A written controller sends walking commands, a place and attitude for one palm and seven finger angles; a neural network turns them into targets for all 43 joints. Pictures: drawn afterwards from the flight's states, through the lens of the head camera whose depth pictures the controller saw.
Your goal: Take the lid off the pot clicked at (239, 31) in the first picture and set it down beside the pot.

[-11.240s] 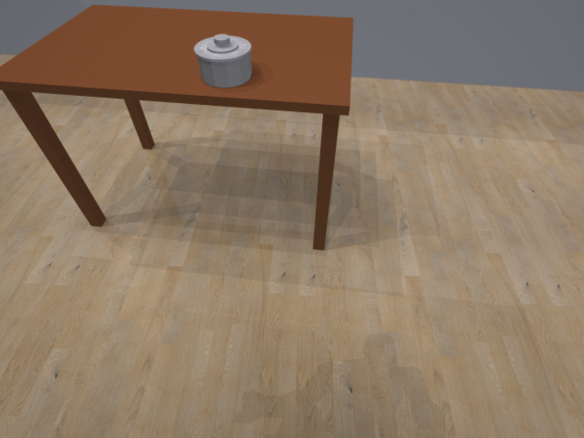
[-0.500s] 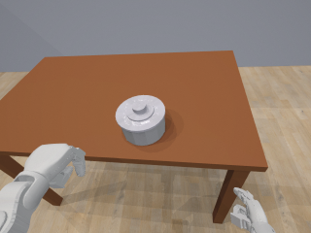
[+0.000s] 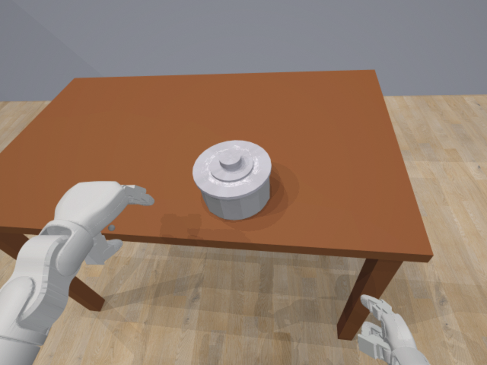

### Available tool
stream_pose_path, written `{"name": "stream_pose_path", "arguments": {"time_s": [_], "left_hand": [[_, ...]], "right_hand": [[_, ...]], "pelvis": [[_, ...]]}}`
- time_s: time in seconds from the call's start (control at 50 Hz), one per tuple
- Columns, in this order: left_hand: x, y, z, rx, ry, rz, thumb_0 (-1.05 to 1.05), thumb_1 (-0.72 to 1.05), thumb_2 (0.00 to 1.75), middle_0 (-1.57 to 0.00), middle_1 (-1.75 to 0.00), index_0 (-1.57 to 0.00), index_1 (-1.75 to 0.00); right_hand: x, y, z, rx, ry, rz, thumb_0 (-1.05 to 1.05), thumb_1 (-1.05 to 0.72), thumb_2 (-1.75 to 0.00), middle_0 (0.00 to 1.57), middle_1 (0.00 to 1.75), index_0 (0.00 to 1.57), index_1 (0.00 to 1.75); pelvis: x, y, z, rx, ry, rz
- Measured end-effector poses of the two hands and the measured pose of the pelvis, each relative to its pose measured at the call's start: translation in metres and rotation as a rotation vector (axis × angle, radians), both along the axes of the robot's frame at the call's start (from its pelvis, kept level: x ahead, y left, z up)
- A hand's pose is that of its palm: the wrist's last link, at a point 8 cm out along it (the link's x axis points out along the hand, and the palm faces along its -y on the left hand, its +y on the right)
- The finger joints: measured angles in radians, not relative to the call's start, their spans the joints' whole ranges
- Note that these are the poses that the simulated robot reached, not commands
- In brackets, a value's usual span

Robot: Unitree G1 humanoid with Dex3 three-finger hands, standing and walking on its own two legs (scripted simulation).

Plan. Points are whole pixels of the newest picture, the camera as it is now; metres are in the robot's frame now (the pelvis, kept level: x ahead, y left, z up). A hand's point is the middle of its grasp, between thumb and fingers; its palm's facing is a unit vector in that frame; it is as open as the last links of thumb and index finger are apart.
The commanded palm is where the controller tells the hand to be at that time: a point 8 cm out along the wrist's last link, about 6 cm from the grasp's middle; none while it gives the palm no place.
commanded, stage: reach forward and open the fingers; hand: left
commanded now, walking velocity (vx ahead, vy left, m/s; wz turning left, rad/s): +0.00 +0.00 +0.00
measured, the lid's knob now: (230, 159) +0.49 +0.09 +0.06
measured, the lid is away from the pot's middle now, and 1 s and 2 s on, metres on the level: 0.00 0.00 0.00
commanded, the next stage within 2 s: move the open hand above the knob in 0.10 s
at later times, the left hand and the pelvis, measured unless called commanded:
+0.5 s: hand (133, 190) +0.34 +0.22 +0.13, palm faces -0.17 -0.03 -0.98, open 10.0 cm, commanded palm +0.31 +0.21 +0.19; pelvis +0.01 -0.01 +0.00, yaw +1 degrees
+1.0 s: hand (180, 176) +0.39 +0.16 +0.11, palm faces -0.26 -0.02 -0.97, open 10.0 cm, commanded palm +0.38 +0.17 +0.19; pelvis +0.02 -0.02 +0.00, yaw +0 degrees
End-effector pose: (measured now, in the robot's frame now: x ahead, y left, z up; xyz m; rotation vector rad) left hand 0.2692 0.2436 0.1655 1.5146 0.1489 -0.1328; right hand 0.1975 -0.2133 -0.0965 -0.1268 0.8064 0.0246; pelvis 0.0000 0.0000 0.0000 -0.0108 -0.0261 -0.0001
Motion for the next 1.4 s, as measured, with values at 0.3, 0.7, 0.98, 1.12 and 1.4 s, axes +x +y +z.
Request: {"name": "stream_pose_path", "arguments": {"time_s": [0.3,0.7,0.98,1.12,1.4], "left_hand": [[0.028,-0.003,0.012,-0.017,0.008,0.022,0.0,-0.27,1.4,-0.85,-0.09,-0.85,-0.09],[0.072,-0.052,0.002,0.021,0.076,-0.063,0.0,-0.28,1.41,-0.85,-0.08,-0.85,-0.08],[0.109,-0.082,0.001,0.008,0.088,-0.084,0.0,-0.28,1.41,-0.85,-0.08,-0.85,-0.08],[0.137,-0.081,0.014,-0.008,0.038,-0.037,0.0,-0.28,1.41,-0.85,-0.08,-0.85,-0.09],[0.155,-0.109,0.017,-0.018,0.012,-0.08,0.0,-0.28,1.41,-0.85,-0.08,-0.85,-0.09]], "right_hand": [[0.008,-0.002,0.001,-0.005,-0.002,0.014,0.01,-0.91,-0.9,0.2,0.3,0.2,0.3],[0.006,-0.019,-0.006,-0.002,0.029,-0.013,0.01,-0.91,-0.9,0.2,0.3,0.2,0.3],[0.004,-0.033,-0.014,0.004,0.067,-0.05,0.01,-0.91,-0.9,0.2,0.3,0.2,0.3],[0.003,-0.04,-0.016,0.007,0.085,-0.071,0.01,-0.91,-0.9,0.2,0.3,0.19,0.3],[0.012,-0.039,-0.018,0.024,0.092,-0.073,0.01,-0.91,-0.9,0.2,0.3,0.19,0.3]], "pelvis": [[0.003,0.0,-0.001,0.001,0.01,0.016],[0.012,-0.011,-0.003,0.012,0.021,0.008],[0.023,-0.018,-0.004,0.021,0.043,0.005],[0.029,-0.021,-0.004,0.025,0.062,0.0],[0.037,-0.022,-0.005,0.029,0.08,-0.003]]}}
